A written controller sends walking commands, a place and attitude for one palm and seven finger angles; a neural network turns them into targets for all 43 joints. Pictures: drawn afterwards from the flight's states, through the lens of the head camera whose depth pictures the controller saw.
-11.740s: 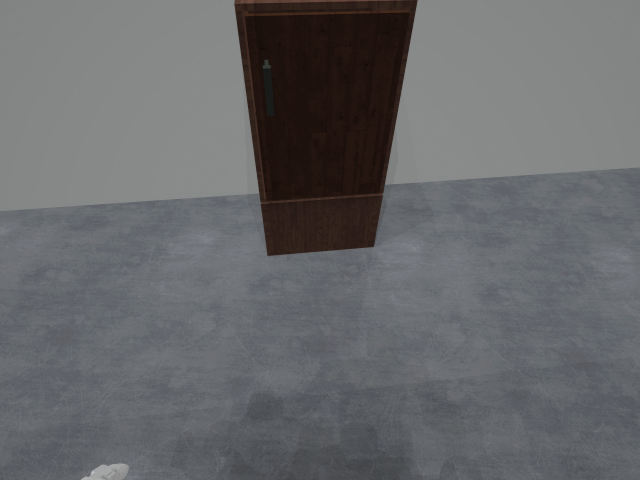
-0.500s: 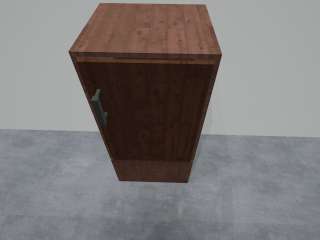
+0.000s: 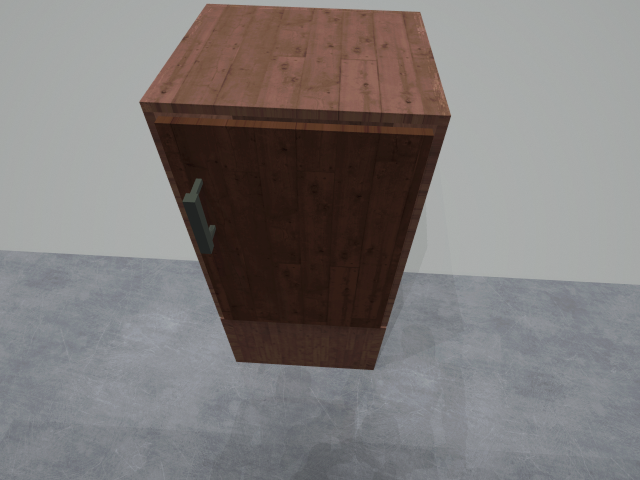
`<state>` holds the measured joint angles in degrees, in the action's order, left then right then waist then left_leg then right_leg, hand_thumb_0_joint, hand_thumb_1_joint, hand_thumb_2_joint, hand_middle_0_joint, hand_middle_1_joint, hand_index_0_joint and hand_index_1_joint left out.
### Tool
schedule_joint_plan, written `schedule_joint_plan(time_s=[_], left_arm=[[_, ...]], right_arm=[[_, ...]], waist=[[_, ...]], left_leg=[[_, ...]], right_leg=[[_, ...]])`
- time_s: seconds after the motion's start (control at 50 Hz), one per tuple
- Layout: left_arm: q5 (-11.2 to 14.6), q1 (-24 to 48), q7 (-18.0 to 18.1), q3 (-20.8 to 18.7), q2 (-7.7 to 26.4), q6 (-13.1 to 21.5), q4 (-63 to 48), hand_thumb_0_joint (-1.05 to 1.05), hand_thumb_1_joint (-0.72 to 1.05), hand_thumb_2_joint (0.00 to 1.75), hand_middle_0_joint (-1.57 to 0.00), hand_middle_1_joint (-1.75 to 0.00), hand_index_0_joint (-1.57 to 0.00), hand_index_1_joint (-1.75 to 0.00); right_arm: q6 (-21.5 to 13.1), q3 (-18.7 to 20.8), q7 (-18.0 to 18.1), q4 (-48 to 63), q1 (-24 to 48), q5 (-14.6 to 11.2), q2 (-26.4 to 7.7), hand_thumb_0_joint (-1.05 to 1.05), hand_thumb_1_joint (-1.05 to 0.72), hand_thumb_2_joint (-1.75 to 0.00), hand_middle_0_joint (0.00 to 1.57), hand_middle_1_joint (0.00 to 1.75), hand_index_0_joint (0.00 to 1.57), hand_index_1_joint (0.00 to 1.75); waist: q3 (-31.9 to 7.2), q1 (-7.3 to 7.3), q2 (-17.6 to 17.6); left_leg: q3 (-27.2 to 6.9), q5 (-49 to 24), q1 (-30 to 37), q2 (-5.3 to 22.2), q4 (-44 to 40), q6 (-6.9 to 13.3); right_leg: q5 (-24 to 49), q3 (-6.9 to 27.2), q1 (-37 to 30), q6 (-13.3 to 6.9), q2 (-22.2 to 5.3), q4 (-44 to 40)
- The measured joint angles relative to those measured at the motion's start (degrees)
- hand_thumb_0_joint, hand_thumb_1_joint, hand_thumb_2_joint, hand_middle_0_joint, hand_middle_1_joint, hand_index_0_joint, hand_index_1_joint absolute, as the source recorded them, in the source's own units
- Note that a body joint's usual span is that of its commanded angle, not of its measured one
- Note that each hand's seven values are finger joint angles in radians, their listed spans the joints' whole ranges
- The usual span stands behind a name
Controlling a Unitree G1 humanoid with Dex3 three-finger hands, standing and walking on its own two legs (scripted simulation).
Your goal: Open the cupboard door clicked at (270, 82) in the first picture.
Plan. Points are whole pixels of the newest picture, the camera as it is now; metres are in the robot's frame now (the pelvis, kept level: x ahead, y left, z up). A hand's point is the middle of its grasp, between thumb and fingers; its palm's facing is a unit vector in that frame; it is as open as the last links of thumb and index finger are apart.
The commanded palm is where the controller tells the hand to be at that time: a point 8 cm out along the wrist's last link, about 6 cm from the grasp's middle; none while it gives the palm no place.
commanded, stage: raise the hand with hooked fingers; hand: left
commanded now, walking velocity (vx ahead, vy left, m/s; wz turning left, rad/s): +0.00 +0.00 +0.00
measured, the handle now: (202, 217) +0.52 +0.24 -0.02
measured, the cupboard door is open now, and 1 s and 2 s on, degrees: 0 0 0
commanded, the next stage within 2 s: none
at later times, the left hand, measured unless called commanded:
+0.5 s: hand (171, 476) +0.14 +0.19 -0.06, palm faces -0.01 -1.00 +0.03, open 8.5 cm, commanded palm +0.12 +0.26 -0.06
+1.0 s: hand (122, 435) +0.17 +0.25 -0.04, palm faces +0.02 -1.00 -0.05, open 11.5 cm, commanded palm +0.15 +0.31 -0.03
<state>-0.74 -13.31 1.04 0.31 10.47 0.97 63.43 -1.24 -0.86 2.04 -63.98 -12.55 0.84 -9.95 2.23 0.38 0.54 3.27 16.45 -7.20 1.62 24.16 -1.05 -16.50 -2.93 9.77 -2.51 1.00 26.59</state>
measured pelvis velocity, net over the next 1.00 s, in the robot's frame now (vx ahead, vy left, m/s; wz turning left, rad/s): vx -0.07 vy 0.04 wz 0.03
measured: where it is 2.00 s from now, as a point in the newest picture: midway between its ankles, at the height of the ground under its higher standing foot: outside the picture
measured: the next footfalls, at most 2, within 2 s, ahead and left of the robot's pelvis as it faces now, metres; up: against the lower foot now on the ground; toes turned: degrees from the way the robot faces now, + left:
none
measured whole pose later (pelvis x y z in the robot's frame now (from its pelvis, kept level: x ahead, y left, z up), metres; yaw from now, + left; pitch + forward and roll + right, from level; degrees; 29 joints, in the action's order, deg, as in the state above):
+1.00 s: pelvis -0.07 +0.04 -0.08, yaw +2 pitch +14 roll -3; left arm 17.0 -15.3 -18.3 -14.3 16.0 21.2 6.4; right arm -12.8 -1.5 3.7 -32.9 -17.2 -1.2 -13.9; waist -6.9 -1.5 -1.1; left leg 1.0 28.5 -49.5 1.1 64.2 2.3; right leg -25.9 -5.0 48.4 -0.2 -1.3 60.6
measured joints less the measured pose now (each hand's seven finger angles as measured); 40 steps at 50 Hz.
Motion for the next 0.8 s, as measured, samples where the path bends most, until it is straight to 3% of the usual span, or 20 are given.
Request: schedule_joint_plan(time_s=[0.12, 0.14, 0.18, 0.22, 0.28, 0.38, 0.42, 0.48, 0.54, 0.62, 0.7, 0.8], left_arm=[[0.0, 0.4, 0.5, -0.1, 0.2, 0.4, -0.2, 0.00, 0.91, 0.90, -0.20, -0.30, -0.20, -0.30], [2.4, -2.4, 0.6, -1.0, -0.1, -2.5, -9.0, 0.01, 0.91, 0.90, -0.20, -0.30, -0.20, -0.30], [5.4, -8.7, 1.9, -2.2, -0.7, -1.3, -28.8, 0.01, 0.90, 0.90, -0.20, -0.30, -0.20, -0.31], [8.0, -10.7, 2.7, -3.1, -1.7, 2.3, -41.3, 0.01, 0.89, 0.89, -0.20, -0.31, -0.20, -0.32], [10.7, -7.2, -0.9, -6.5, -2.4, 11.9, -48.1, 0.01, 0.85, 0.88, -0.21, -0.34, -0.20, -0.34], [14.3, -4.0, -14.9, -9.2, -1.6, 30.8, -49.8, 0.00, 0.77, 0.84, -0.21, -0.39, -0.21, -0.39], [15.4, -4.3, -20.5, -9.3, -0.9, 34.1, -49.9, 0.00, 0.73, 0.82, -0.21, -0.42, -0.21, -0.42], [17.3, -5.8, -24.0, -9.3, -0.3, 31.5, -50.6, 0.00, 0.66, 0.80, -0.22, -0.46, -0.22, -0.46], [17.6, -7.7, -22.2, -9.9, 0.0, 27.6, -53.4, 0.01, 0.58, 0.77, -0.23, -0.50, -0.23, -0.51], [16.2, -8.5, -19.0, -10.2, 1.5, 25.9, -59.4, 0.01, 0.49, 0.73, -0.23, -0.56, -0.23, -0.57], [16.0, -5.1, -19.7, -10.3, 3.5, 24.3, -61.3, 0.01, 0.40, 0.69, -0.24, -0.62, -0.23, -0.63], [16.8, -1.5, -20.6, -11.3, 4.9, 18.4, -59.7, 0.01, 0.28, 0.64, -0.25, -0.70, -0.24, -0.70]], right_arm=[[0.3, 0.1, -0.1, 0.0, 0.0, -0.1, -0.3, 0.01, -0.91, -0.90, 0.20, 0.30, 0.20, 0.30], [-0.3, 0.1, 0.1, 2.4, -0.9, -0.9, -0.6, 0.01, -0.91, -0.90, 0.20, 0.30, 0.20, 0.30], [-5.3, 0.5, 1.7, 7.5, -3.7, -1.8, -1.2, 0.01, -0.91, -0.90, 0.21, 0.30, 0.20, 0.30], [-9.2, 1.3, 2.4, 11.6, -4.6, -2.4, -2.0, 0.01, -0.91, -0.90, 0.21, 0.30, 0.20, 0.30], [-12.1, 2.7, 1.9, 17.2, -2.6, -1.5, -3.0, 0.01, -0.91, -0.90, 0.21, 0.30, 0.20, 0.30], [-14.4, 4.5, -0.9, 26.3, 2.6, -0.9, -4.5, 0.01, -0.91, -0.90, 0.21, 0.30, 0.20, 0.30], [-14.3, 4.9, -1.5, 29.8, 4.2, -1.4, -5.3, 0.01, -0.91, -0.90, 0.21, 0.30, 0.20, 0.30], [-13.4, 4.9, -0.8, 34.3, 5.3, -2.2, -6.3, 0.01, -0.91, -0.90, 0.20, 0.30, 0.20, 0.30], [-12.7, 4.3, 0.3, 36.8, 5.3, -2.5, -6.1, 0.01, -0.91, -0.90, 0.20, 0.30, 0.20, 0.30], [-12.3, 1.9, 1.4, 36.5, 4.0, -2.1, -4.5, 0.01, -0.91, -0.90, 0.20, 0.30, 0.20, 0.30], [-12.1, -0.9, 1.6, 33.8, 2.4, -2.0, -2.4, 0.01, -0.91, -0.90, 0.21, 0.30, 0.20, 0.30], [-11.2, -2.5, 1.5, 31.7, -0.6, -2.2, -0.7, 0.01, -0.90, -0.90, 0.21, 0.30, 0.20, 0.30]], waist=[[-0.1, -0.18, -0.2], [0.2, -0.17, -0.5], [-0.5, 0.24, -0.6], [-2.0, -0.91, -1.3], [-4.9, -2.02, -1.3], [-9.2, -1.29, 0.8], [-10.0, -0.61, 1.4], [-10.5, 0.58, 1.9], [-10.2, 1.53, 1.7], [-9.4, 1.98, 0.7], [-9.0, 1.28, -0.7], [-8.8, -0.49, -1.7]], left_leg=[[-0.1, 0.2, -1.2, 0.5, 1.6, 0.0], [-0.1, 0.6, -1.7, 0.7, 2.5, 0.2], [0.1, 1.1, -2.0, 0.2, 2.2, 0.3], [-0.9, 1.3, -4.5, -0.6, 4.3, 0.5], [-1.6, 2.9, -12.5, -1.2, 11.0, 0.7], [-0.3, 8.2, -28.4, -0.8, 26.4, 0.7], [-0.1, 10.4, -33.8, -0.6, 32.5, 0.8], [-0.5, 12.7, -39.8, -0.5, 39.4, 0.7], [-1.8, 14.4, -43.3, -0.2, 44.0, 0.9], [-4.0, 15.1, -45.3, 0.2, 46.7, 1.0], [-5.1, 14.5, -46.0, 0.3, 46.7, 1.3], [-4.3, 13.1, -44.8, 0.2, 43.9, 2.0]], right_leg=[[0.3, -0.3, 0.0, 0.0, 0.4, -0.5], [0.4, -0.3, 0.4, 0.1, 0.5, -0.2], [-0.3, -0.1, 1.7, 0.1, 0.0, 1.5], [-1.3, -1.0, 3.7, 0.4, -0.9, 3.7], [-3.3, -1.7, 11.3, 0.6, -1.9, 10.2], [-8.2, -0.3, 28.0, 0.1, -2.2, 25.9], [-10.1, -0.1, 33.5, 0.2, -2.3, 31.8], [-12.4, -0.3, 39.0, -0.1, -2.6, 38.3], [-13.6, -1.6, 41.5, 0.0, -2.4, 41.5], [-13.6, -3.6, 42.0, -0.2, -2.0, 42.1], [-12.6, -4.8, 41.6, 0.1, -1.8, 40.6], [-10.8, -4.0, 40.5, 0.9, -1.9, 37.5]])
